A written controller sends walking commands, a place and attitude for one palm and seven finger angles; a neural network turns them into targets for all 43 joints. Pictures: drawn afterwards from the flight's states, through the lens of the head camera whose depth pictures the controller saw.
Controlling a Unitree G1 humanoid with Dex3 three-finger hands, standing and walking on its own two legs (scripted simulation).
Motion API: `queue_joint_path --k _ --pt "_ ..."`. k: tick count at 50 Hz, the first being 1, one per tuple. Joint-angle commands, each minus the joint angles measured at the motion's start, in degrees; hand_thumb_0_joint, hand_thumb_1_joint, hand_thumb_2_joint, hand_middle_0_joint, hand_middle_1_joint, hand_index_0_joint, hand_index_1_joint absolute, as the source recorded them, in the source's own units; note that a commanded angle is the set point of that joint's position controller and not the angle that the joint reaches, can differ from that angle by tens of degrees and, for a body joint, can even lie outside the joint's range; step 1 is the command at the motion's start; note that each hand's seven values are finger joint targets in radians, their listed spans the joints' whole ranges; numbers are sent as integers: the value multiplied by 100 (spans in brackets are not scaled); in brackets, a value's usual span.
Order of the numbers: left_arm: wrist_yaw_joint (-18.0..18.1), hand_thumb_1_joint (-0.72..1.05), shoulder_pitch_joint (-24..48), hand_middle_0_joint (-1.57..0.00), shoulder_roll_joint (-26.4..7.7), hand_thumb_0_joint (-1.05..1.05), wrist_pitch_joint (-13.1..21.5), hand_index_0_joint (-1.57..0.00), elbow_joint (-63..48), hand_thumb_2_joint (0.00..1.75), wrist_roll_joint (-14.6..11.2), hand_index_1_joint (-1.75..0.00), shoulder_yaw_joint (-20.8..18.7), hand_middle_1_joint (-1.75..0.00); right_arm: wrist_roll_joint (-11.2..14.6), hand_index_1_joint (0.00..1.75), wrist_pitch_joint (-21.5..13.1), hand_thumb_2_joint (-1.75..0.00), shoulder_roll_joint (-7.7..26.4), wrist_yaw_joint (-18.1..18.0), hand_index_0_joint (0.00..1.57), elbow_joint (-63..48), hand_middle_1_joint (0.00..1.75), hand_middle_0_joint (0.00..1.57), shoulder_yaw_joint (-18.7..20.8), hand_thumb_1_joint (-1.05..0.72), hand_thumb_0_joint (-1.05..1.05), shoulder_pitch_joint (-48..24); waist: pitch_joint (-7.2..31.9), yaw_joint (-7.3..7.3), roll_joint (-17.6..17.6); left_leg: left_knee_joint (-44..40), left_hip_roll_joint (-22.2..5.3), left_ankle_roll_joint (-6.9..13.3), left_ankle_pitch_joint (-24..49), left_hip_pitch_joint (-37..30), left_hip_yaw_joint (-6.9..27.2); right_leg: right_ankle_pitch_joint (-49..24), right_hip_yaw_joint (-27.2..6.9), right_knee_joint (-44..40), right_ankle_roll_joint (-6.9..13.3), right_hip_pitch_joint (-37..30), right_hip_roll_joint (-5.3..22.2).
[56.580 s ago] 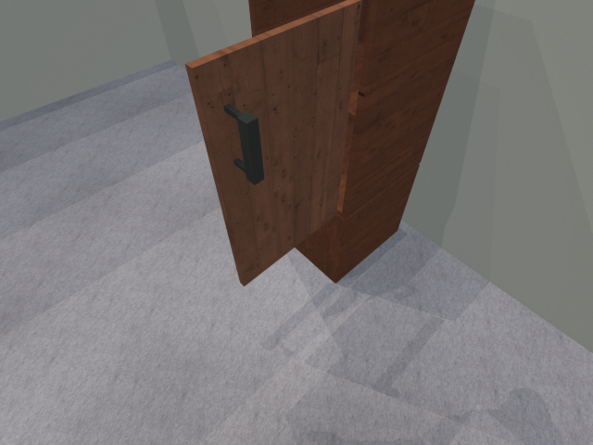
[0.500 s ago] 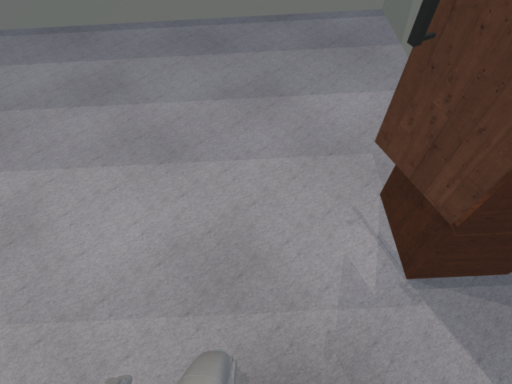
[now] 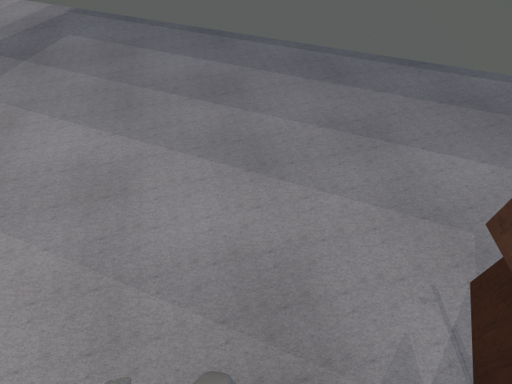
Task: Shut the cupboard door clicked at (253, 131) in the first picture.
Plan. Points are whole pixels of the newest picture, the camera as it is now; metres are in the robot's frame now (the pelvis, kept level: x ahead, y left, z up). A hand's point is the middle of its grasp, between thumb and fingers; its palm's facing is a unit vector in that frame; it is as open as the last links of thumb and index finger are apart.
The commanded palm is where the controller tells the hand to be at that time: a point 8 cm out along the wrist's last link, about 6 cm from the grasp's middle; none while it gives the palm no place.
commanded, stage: walk to a spot facing it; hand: left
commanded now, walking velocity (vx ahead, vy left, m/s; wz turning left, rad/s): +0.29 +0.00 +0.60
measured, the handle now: out of the picture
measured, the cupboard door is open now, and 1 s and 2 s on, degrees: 22 22 22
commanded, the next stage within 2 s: turn to face it in 0.98 s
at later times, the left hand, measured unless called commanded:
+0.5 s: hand out of the picture +0.11 +0.26 -0.17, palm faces +0.33 -0.91 -0.24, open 7.4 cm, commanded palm none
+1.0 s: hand (136, 301) +0.28 +0.27 -0.14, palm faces +0.58 -0.78 -0.24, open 7.2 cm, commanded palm none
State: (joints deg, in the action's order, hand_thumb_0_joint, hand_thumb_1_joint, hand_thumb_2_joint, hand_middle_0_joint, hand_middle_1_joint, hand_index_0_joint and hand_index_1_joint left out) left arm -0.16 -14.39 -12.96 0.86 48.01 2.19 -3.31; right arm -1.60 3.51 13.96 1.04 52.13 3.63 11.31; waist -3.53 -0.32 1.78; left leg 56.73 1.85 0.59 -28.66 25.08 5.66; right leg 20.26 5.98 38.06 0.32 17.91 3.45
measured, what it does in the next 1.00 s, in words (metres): walks ahead, turning left: left foot, then right foot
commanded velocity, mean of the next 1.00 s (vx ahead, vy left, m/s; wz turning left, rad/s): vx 0.21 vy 0.00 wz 0.57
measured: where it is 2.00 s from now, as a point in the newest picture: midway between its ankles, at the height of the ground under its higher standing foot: (229, 332)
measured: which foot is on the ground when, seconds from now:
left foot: up 0.00-0.32, down 0.34-0.72, up 0.74-1.00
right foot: down 0.00-0.34, up 0.36-0.70, down 0.72-1.00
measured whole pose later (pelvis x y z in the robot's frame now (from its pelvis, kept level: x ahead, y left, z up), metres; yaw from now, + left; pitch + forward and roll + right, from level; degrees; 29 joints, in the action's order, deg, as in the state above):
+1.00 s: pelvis +0.33 +0.07 +0.02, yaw +36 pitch +1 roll +1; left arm 1.3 -14.4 -10.2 2.3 51.7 1.6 -3.4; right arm -1.3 2.2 13.3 2.2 53.4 4.1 11.2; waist -4.5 1.8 -0.5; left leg 53.7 -2.8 -0.8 -19.0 31.3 -3.8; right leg 16.5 15.3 25.9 -1.3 8.7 7.9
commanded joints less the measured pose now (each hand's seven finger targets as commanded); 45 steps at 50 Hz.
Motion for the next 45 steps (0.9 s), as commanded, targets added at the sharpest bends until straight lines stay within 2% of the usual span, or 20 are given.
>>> queue_joint_path --k 1,4,11,13,15,16,17,18,19,21,23,31,34,35,36,37,38,41,43,45 --pt "136 90 -92 -20 -813 0 217 -20 -201 90 0 -30 -261 -30 -35 30 -245 -90 442 122 20 -716 30 20 165 -90 0 -565 -289 142 -862 1771 -587 -104 913 1733 -39 1417 -2078 -2920 621 -505 1967" --pt "121 90 -559 -20 -618 0 323 -20 66 90 -28 -30 -234 -30 10 30 -262 -90 145 174 20 -607 30 20 71 -90 0 -529 105 -8 -1041 838 -499 -171 1144 1593 -587 -1640 -444 -2369 462 -1561 1504" --pt "131 90 -1233 -20 -693 0 331 -20 487 90 -17 -30 -253 -30 19 30 -347 -90 -54 265 20 -780 30 20 -71 -90 0 -1234 27 -305 -1136 -1279 -444 49 1089 1224 -1218 -3633 444 -1851 377 -2433 1726" --pt "123 90 -1055 -20 -853 0 323 -20 447 90 -30 -30 -289 -30 15 30 -395 -90 53 242 20 -742 30 20 -58 -90 0 -941 177 -110 -1204 -1748 -214 224 900 462 -1442 -4449 632 -1385 360 -2283 1813" --pt "101 90 -837 -20 -1014 0 303 -20 396 90 -90 -30 -316 -30 -32 30 -440 -90 348 175 20 -475 30 20 38 -90 0 90 722 444 -932 -2389 168 390 1345 -1362 -1680 -4567 1065 19 155 -1565 1613" --pt "41 90 -769 -20 -894 0 290 -20 320 90 -104 -30 -287 -30 -62 30 -452 -90 809 118 20 -293 30 20 171 -90 0 894 1221 849 -244 -2704 -318 620 1464 -2943 -943 -3168 1100 1495 -53 -379 1410" --pt "-63 90 -634 -20 -557 0 257 -20 -35 90 -163 -30 -240 -30 -107 30 -487 -90 1641 39 20 -190 30 20 391 -90 0 1536 1634 1056 1340 -3166 -2262 1513 2079 -4170 2152 1144 865 3458 -378 1777 397" --pt "-27 90 128 -20 -614 0 216 -20 -423 90 -142 -30 -185 -30 0 30 -442 -90 1849 -43 20 -53 30 20 418 -90 0 1849 1458 1187 496 -3677 -2747 1837 2299 -3973 2871 1406 -117 4021 -269 2441 315" --pt "26 90 175 -20 -507 0 245 -20 -492 90 -114 -30 -245 -30 -25 30 -488 -90 1659 -69 20 -160 30 20 335 -90 0 1474 1099 883 107 -3797 -2669 1631 1176 -2996 2376 1115 -365 4102 -218 2368 441" --pt "-28 90 91 -20 -492 0 143 -20 -231 90 -46 -30 -260 -30 -18 30 -554 -90 1030 -133 20 -398 30 20 171 -90 0 489 334 501 847 -4210 -2028 1215 -192 -1423 1703 495 -629 3566 -233 2066 706" --pt "-100 90 -213 -20 -346 0 48 -20 -50 90 -6 -30 -268 -30 -44 30 -624 -90 813 -162 20 -426 30 20 91 -90 0 209 285 197 570 -4289 -1655 1100 271 -943 1204 127 -569 2921 -285 1677 599" --pt "-166 90 261 -20 -389 0 41 -20 -336 90 -18 -30 -220 -30 -19 30 -589 -90 848 -89 20 -237 30 20 181 -90 0 246 222 65 338 -4158 -1207 1010 317 -561 802 -705 -189 272 -432 466 40" --pt "-144 90 -304 -20 -558 0 113 -20 -198 90 -12 -30 -294 -30 27 30 -541 -90 703 -80 20 -241 30 20 176 -90 0 88 281 -276 88 -3195 -841 749 440 118 599 -869 -147 -741 -398 -1073 -145" --pt "-93 90 -850 -20 -888 0 188 -20 -75 90 14 -30 -383 -30 77 30 -558 -90 479 -60 20 -291 30 20 137 -90 0 89 505 -549 -675 -2057 -355 480 150 911 132 -110 -982 -1461 -180 -2156 558" --pt "-8 90 -1362 -20 -1505 0 229 -20 -39 90 70 -30 -495 -30 117 30 -578 -90 78 -27 20 -431 30 20 75 -90 0 181 908 -777 -2306 0 383 154 -676 1730 -633 846 -3101 -2442 383 -2810 2240" --pt "44 90 -1207 -20 -1447 0 191 -20 -68 90 -13 -30 -458 -30 35 30 -544 -90 353 -20 20 -463 30 20 144 -90 0 183 712 -575 -1734 1120 -6 146 -652 1856 -278 1520 -3525 -2778 746 -2205 2657" --pt "89 90 -683 -20 -1221 0 189 -20 -166 90 -8 -30 -411 -30 11 30 -521 -90 311 -19 20 -419 30 20 171 -90 0 181 429 -318 -1628 1718 -236 119 -55 1912 -144 1822 -3442 -2840 751 -1568 2539" --pt "132 90 -64 -20 -530 0 244 -20 -184 90 -47 -30 -223 -30 13 30 -397 -90 129 73 20 -171 30 20 108 -90 0 192 246 67 -1041 1541 -576 -69 897 1298 -319 -1057 -1037 -2417 497 -851 1821" --pt "134 90 -257 -20 -521 0 308 -20 -45 90 -53 -30 -195 -30 28 30 -327 -90 3 93 20 -162 30 20 54 -90 0 212 399 80 -1126 1020 -527 -180 853 1216 -565 -3367 -274 -2023 496 -1253 1716" --pt "146 90 -423 -20 -589 0 294 -20 78 90 -64 -30 -203 -30 31 30 -273 -90 -67 110 20 -222 30 20 5 -90 0 62 489 41 -1075 449 -496 -215 902 1124 -796 -4156 143 -1846 449 -1540 1668"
